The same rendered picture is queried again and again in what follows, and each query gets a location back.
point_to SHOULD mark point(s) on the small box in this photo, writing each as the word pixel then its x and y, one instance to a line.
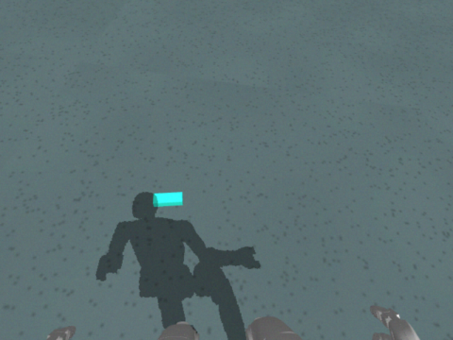
pixel 167 199

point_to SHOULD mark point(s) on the left robot hand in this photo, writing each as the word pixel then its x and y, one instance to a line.
pixel 63 334

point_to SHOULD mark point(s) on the right robot hand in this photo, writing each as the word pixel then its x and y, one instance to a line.
pixel 399 329

